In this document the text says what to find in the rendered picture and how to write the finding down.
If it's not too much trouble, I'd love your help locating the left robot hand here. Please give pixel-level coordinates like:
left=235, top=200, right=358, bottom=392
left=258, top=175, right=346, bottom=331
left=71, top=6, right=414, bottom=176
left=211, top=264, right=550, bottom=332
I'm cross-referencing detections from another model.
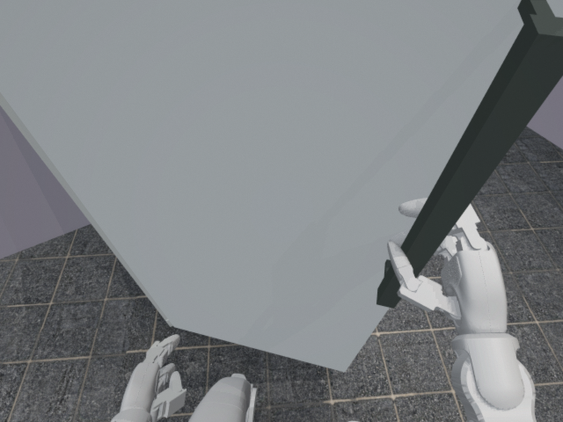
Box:
left=120, top=334, right=186, bottom=422

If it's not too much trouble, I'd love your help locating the fridge door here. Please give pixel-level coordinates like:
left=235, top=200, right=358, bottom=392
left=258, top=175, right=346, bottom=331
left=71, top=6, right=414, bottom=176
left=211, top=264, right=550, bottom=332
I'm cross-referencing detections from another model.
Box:
left=0, top=0, right=563, bottom=372

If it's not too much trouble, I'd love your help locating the handle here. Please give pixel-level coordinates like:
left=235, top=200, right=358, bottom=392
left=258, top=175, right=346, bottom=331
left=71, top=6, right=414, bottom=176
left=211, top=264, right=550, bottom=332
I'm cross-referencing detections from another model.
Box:
left=377, top=0, right=563, bottom=309

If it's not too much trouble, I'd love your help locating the left robot thigh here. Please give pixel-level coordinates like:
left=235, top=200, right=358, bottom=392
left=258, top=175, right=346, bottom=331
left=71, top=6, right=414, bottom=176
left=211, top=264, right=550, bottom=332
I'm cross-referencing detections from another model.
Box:
left=188, top=377, right=257, bottom=422

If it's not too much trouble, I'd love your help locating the right robot forearm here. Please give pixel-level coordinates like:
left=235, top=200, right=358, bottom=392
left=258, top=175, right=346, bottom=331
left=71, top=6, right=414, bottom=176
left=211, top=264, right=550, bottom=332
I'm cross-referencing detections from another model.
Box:
left=451, top=333, right=537, bottom=422

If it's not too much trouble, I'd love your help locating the right robot hand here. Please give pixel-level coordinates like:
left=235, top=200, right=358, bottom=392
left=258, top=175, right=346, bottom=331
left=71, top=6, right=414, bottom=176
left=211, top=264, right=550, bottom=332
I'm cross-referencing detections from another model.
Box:
left=387, top=198, right=508, bottom=335

